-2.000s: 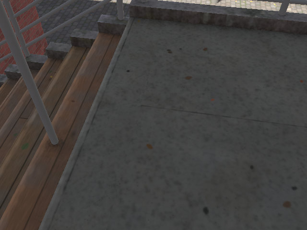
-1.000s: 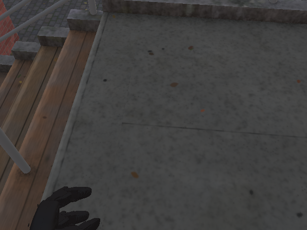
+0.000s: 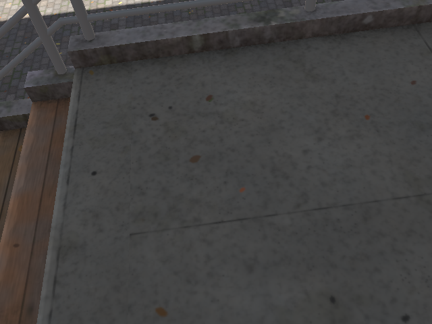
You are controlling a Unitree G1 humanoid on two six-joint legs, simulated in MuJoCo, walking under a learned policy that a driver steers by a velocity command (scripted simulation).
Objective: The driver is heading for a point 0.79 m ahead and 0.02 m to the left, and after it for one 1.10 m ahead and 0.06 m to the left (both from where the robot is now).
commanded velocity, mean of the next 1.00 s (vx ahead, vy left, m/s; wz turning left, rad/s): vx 0.22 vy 0.00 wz -0.19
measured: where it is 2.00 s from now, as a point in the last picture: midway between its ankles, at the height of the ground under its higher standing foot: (270, 230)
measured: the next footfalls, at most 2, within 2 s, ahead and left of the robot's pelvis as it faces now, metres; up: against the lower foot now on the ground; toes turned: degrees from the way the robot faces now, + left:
left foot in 0.40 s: +0.08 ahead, +0.15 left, +0.00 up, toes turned -12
right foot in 0.76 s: +0.17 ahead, -0.14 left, +0.00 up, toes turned -10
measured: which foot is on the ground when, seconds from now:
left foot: up 0.00-0.38, down 0.40-0.76, up 0.78-1.00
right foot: down 0.00-0.42, up 0.44-0.74, down 0.76-1.00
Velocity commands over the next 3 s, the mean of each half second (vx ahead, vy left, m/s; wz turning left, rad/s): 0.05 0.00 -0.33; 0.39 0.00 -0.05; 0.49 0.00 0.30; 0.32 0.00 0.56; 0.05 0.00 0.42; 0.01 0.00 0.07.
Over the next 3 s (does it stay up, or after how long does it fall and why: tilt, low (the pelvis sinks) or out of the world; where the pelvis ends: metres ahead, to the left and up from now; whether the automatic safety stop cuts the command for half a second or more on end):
stays up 0.76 -0.06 -0.01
